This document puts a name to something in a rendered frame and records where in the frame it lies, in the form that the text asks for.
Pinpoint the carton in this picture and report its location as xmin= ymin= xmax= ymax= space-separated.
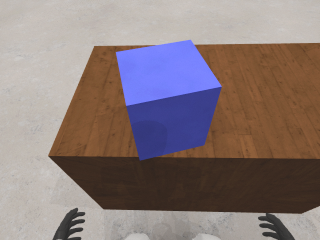
xmin=116 ymin=39 xmax=222 ymax=161

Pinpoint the pedestal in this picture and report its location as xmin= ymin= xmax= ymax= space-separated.
xmin=48 ymin=43 xmax=320 ymax=214

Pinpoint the left robot hand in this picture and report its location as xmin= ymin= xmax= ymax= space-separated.
xmin=52 ymin=208 xmax=86 ymax=240

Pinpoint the right robot hand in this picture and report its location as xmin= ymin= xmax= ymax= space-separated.
xmin=258 ymin=213 xmax=295 ymax=240

